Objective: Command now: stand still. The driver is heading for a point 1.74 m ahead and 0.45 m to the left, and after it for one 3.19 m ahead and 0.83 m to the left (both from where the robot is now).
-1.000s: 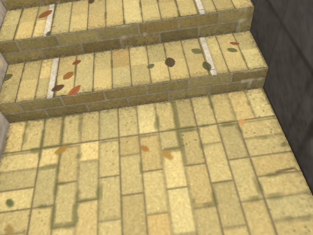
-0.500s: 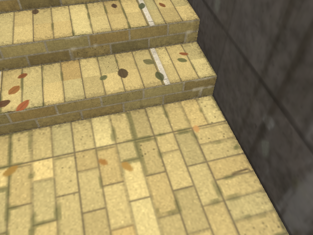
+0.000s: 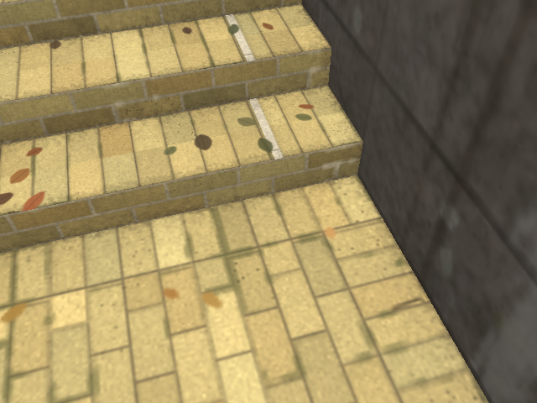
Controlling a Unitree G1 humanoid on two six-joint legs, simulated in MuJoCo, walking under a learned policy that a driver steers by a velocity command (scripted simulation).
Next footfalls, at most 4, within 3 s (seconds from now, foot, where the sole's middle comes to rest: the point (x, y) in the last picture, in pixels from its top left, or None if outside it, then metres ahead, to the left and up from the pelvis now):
1.38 right None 0.43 -0.07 -0.77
1.90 left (212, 328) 0.72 0.17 -0.77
2.38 right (257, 245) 1.00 0.05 -0.77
2.96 left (92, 174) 1.17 0.55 -0.62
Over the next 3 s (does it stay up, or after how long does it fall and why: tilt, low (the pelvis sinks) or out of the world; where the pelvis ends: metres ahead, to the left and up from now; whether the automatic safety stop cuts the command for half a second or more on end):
stays up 1.07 0.34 0.02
